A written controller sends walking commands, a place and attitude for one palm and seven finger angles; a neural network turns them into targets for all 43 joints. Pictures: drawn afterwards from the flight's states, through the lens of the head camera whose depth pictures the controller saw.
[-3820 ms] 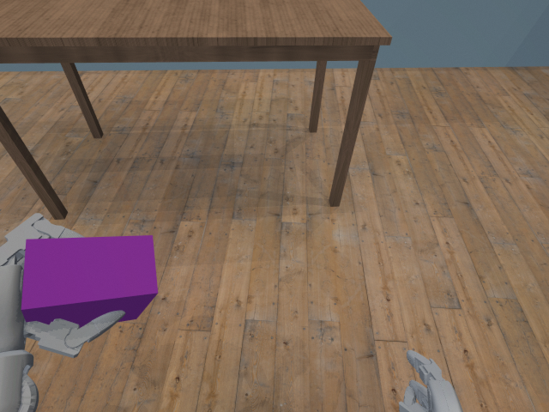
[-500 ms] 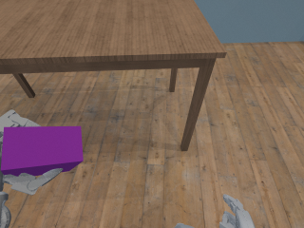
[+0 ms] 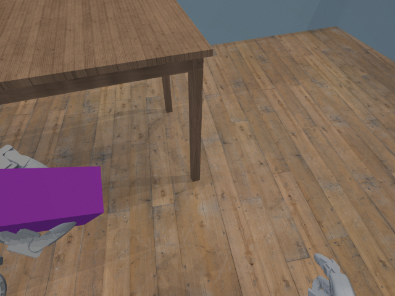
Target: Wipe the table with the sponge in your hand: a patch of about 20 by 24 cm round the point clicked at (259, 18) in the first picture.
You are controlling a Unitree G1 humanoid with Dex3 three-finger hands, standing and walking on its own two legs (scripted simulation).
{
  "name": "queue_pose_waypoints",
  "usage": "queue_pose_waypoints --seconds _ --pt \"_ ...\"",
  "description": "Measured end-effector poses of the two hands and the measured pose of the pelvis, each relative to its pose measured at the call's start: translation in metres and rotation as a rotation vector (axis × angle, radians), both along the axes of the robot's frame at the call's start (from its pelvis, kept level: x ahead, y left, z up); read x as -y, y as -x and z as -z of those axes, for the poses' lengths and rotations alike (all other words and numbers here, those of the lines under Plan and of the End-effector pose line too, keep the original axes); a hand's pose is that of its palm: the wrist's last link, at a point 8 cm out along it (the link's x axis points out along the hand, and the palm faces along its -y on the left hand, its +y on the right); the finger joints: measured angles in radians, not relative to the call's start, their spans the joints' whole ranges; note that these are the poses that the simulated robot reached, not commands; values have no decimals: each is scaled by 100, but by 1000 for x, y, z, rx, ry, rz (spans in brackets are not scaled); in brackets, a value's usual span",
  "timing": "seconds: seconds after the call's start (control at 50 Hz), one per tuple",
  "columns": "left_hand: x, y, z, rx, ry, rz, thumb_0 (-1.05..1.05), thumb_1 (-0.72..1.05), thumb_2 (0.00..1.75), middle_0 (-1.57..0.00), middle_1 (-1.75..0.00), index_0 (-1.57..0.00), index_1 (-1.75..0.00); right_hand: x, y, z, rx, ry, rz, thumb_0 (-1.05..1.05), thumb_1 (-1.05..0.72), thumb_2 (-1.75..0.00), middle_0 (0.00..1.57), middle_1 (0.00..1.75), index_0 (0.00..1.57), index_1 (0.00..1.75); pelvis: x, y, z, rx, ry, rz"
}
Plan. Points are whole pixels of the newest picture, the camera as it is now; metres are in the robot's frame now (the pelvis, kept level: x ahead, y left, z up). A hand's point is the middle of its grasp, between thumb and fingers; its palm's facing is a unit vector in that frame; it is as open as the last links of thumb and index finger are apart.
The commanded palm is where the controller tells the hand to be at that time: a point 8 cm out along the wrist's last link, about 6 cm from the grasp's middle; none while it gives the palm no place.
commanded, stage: take the last steps up to it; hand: left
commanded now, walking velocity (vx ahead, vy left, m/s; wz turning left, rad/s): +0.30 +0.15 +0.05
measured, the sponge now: (63, 201) +0.22 +0.21 +0.16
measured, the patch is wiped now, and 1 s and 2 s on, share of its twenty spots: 0.00 0.00 0.00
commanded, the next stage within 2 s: none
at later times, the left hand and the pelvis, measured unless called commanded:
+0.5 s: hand (72, 195) +0.23 +0.19 +0.17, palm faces +0.34 -0.79 -0.50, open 10.1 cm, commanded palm +0.17 +0.25 +0.18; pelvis +0.01 -0.03 +0.01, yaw +0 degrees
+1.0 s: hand (62, 136) +0.33 +0.24 +0.19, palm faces +0.39 -0.78 -0.49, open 10.1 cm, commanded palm +0.28 +0.29 +0.18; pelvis +0.12 +0.01 +0.00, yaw +0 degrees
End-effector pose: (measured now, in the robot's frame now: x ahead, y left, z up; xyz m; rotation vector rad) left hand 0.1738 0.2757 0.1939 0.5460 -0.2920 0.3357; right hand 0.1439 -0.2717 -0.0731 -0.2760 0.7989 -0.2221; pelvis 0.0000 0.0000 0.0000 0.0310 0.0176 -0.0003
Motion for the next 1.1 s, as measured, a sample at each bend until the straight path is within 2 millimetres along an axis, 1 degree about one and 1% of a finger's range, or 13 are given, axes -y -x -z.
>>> queue_pose_waypoints --seconds 0.14,0.22,0.28,0.36,0.5,0.58,0.64,0.72,0.8,0.88,0.96,1.02,1.1 --pt "0 18 3 30 24 -11 -1 -50 99 -75 -133 -75 -133 -20 17 -8 64 -37 -14 1 -91 -90 20 30 20 30 3 10 -5 26 37 -20" --pt "6 22 2 7 13 -46 -1 -50 99 -75 -133 -75 -133 -34 20 7 47 -112 -35 1 -90 -90 20 30 20 30 12 8 -6 18 46 -7" --pt "18 18 4 4 -13 -59 -1 -50 99 -75 -133 -75 -133 -39 18 24 31 -159 -64 1 -90 -90 20 30 20 30 24 6 2 17 32 4" --pt "37 4 10 8 9 -37 -1 -50 99 -75 -133 -75 -133 -31 14 45 -33 -181 -92 1 -90 -90 21 30 21 30 33 8 8 28 33 -13" --pt "45 -16 2 -70 -28 15 -1 -50 99 -75 -133 -75 -133 -1 3 28 -76 -131 -22 1 -90 -90 21 30 21 30 34 -10 -9 6 -6 -8" --pt "33 -27 -3 -72 -59 8 -1 -50 99 -75 -133 -75 -133 10 -11 17 -68 -77 -9 1 -90 -90 20 30 20 30 27 -24 -11 1 -18 -8" --pt "19 -38 -2 -46 -44 -9 -1 -50 99 -75 -133 -75 -133 9 -27 11 -57 -38 -9 1 -91 -90 20 30 20 30 16 -39 -9 3 -17 -5" --pt "-2 -59 6 34 -12 -8 -1 -50 99 -75 -133 -75 -133 -4 -57 10 0 5 -6 1 -91 -90 20 30 20 30 -4 -61 7 10 2 3" --pt "-15 -86 14 52 9 0 -1 -50 99 -75 -133 -75 -133 -33 -85 11 57 -50 2 1 -91 -90 20 30 20 30 -12 -72 10 19 -2 2" --pt "-13 -100 4 45 0 22 -1 -50 99 -75 -133 -75 -133 -66 -103 9 83 -131 -30 1 -91 -90 20 30 20 30 -14 -87 4 6 14 5" --pt "-5 -107 -9 39 -40 30 -1 -50 99 -75 -133 -75 -133 -85 -118 17 67 -190 -71 1 -90 -90 20 30 20 30 -12 -106 1 1 24 2" --pt "-3 -115 -9 25 -77 -6 -1 -50 99 -75 -133 -75 -133 -87 -130 33 40 -214 -94 1 -90 -90 21 30 21 30 -6 -123 8 6 18 -12" --pt "-10 -133 7 -3 -27 -67 -1 -50 99 -75 -133 -75 -133 -75 -148 49 -39 -192 -117 1 -90 -90 21 30 21 30 -6 -139 11 15 19 -24"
